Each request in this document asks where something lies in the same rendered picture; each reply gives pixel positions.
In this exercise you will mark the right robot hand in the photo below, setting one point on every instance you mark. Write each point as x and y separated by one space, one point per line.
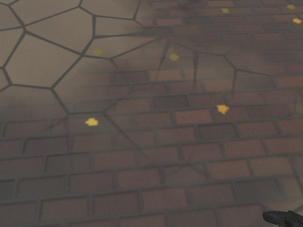
283 219

